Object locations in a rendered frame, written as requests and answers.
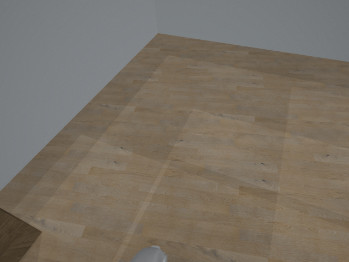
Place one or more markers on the left robot thigh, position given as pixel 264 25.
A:
pixel 150 254

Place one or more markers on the cabinet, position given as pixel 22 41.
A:
pixel 16 237

